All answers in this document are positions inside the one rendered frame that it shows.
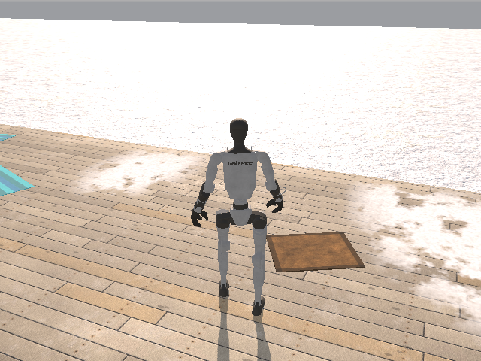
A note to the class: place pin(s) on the robot right shin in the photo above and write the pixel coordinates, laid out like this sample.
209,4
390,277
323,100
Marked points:
258,280

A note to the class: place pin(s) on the robot head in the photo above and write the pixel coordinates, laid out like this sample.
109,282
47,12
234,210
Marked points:
238,130

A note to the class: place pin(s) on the right robot upper arm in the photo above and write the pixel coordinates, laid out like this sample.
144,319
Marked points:
267,169

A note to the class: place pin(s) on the robot left forearm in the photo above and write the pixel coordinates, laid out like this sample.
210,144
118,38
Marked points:
201,200

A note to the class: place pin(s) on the left robot hand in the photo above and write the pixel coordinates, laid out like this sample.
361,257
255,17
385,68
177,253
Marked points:
196,216

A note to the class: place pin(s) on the right robot hand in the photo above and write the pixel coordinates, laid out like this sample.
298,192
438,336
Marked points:
272,202

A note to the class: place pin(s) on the robot right forearm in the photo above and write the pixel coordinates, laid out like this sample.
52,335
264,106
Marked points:
276,193

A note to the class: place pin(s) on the left robot upper arm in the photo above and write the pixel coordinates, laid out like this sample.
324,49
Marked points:
215,159

